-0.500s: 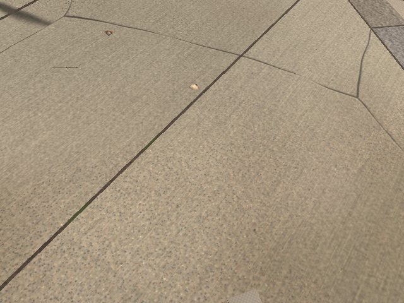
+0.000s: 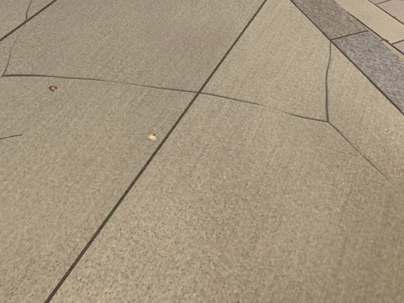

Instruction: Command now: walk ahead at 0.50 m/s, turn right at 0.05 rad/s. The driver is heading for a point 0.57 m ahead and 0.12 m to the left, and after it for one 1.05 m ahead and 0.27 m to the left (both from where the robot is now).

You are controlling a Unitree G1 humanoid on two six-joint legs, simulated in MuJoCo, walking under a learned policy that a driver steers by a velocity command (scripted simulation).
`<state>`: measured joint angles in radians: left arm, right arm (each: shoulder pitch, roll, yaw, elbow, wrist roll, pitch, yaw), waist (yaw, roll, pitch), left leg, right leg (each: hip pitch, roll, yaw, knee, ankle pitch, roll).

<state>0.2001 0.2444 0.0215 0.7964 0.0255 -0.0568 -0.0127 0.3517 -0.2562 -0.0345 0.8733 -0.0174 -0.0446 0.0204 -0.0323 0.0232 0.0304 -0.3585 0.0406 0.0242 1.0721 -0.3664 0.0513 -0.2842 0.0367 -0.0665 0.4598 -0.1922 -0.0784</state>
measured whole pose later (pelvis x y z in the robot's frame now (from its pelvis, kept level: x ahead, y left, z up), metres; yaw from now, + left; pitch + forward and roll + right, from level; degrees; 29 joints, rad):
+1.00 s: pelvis +0.54 +0.01 -0.01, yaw +4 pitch +0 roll +1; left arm 0.05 0.22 0.03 0.85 0.04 -0.08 -0.01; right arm 0.42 -0.21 -0.04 1.02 0.00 -0.06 0.00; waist -0.06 0.01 0.06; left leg -0.14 -0.02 0.01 0.90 -0.44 0.07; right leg -0.41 -0.01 -0.10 0.56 -0.14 -0.08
